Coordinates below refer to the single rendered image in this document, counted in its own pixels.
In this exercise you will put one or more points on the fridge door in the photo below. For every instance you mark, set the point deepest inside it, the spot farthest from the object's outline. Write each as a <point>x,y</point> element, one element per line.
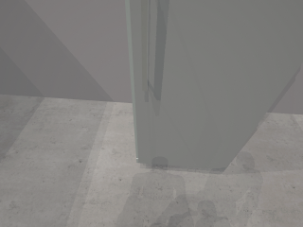
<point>215,67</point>

